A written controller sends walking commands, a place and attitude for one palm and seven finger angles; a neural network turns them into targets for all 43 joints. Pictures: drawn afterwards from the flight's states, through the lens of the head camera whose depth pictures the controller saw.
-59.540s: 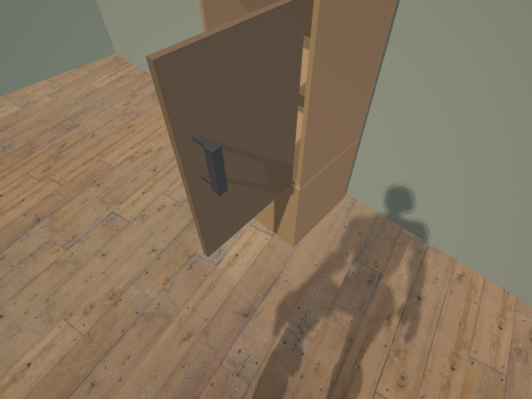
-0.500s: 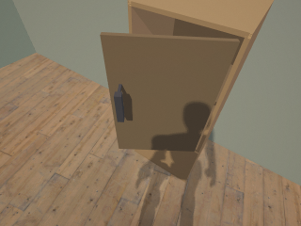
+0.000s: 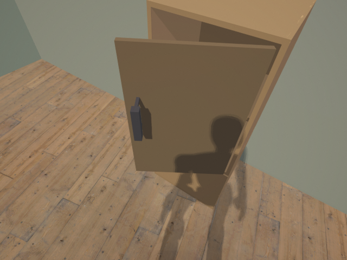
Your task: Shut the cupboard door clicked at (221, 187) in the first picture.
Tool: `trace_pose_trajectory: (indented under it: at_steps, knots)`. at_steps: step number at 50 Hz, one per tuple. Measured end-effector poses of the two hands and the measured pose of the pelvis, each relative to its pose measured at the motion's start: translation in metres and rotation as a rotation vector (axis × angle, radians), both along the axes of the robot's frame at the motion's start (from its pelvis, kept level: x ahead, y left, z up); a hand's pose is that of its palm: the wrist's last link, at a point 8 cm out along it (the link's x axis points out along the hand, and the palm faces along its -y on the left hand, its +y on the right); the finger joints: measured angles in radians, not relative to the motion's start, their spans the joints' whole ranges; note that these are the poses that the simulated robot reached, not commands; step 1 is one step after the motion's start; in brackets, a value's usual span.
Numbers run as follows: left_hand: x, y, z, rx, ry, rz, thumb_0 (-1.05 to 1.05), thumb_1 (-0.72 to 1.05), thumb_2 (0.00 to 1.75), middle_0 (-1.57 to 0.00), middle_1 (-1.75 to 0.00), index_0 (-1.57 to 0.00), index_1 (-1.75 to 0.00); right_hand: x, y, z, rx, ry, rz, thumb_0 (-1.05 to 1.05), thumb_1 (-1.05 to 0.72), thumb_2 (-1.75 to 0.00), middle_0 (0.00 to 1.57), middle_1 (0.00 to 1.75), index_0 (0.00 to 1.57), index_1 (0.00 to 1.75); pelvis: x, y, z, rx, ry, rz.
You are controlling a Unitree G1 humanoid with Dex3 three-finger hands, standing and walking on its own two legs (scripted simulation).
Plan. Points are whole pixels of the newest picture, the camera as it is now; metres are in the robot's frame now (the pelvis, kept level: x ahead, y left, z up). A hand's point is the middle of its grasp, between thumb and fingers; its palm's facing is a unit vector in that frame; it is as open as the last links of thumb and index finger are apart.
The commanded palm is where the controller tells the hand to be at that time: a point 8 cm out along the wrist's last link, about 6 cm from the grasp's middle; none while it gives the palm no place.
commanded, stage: look again from close up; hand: left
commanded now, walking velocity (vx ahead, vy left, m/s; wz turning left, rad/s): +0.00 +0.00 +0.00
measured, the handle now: (138, 119) +0.51 +0.14 +0.01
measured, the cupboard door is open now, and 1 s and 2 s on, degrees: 32 32 32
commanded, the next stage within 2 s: shuffle to correct the standing spot in 0.20 s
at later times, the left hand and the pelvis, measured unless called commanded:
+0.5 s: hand out of the picture +0.01 +0.15 -0.18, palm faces +0.00 -0.99 -0.15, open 7.4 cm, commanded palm none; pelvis +0.02 -0.01 +0.00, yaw -1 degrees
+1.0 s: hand out of the picture +0.06 +0.11 -0.19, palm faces +0.03 -0.99 -0.16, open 7.3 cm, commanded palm none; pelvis +0.06 -0.04 -0.01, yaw -1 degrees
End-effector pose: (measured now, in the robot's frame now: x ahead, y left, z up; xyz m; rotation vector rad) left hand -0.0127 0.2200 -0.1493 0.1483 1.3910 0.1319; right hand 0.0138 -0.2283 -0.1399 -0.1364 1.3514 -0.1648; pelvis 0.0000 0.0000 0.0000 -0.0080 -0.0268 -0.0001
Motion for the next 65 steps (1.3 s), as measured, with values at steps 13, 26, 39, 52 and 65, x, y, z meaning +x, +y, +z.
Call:
trace_pose_trajectory:
  at_steps: [13, 26, 39, 52, 65]
  knots:
    - [0.013, -0.015, -0.003, -0.030, 0.004, -0.002, 0.00, 0.91, 0.90, -0.20, -0.30, -0.20, -0.30, -0.009, 0.005, 0.000, 0.011, 0.048, -0.025, 0.00, -0.91, -0.90, 0.20, 0.30, 0.20, 0.30, 0.009, -0.003, 0.001, 0.000, 0.004, -0.006]
    - [0.016, -0.017, -0.003, -0.028, 0.046, 0.002, 0.00, 0.91, 0.90, -0.20, -0.30, -0.20, -0.30, -0.008, 0.006, -0.004, 0.020, 0.066, -0.061, 0.00, -0.91, -0.90, 0.20, 0.30, 0.20, 0.30, 0.024, -0.009, 0.000, 0.011, 0.009, -0.016]
    - [0.034, -0.051, -0.002, -0.009, 0.066, 0.045, 0.00, 0.91, 0.90, -0.19, -0.30, -0.20, -0.30, 0.019, -0.045, -0.012, -0.019, 0.099, -0.058, 0.00, -0.91, -0.90, 0.20, 0.30, 0.20, 0.30, 0.055, -0.047, -0.008, -0.019, 0.036, -0.014]
    - [0.065, -0.049, -0.008, -0.012, 0.016, 0.035, 0.02, 0.93, 0.90, -0.20, -0.30, -0.21, -0.30, 0.091, -0.043, -0.003, -0.043, -0.046, -0.010, 0.00, -0.92, -0.90, 0.20, 0.30, 0.20, 0.30, 0.060, -0.039, -0.006, 0.001, 0.016, -0.018]
    - [0.079, 0.020, 0.007, 0.088, -0.140, -0.025, 0.01, 0.91, 0.90, -0.20, -0.30, -0.20, -0.30, 0.080, -0.004, -0.006, -0.001, -0.197, 0.036, 0.00, -0.92, -0.90, 0.20, 0.30, 0.20, 0.30, 0.027, -0.005, -0.012, -0.005, -0.008, -0.018]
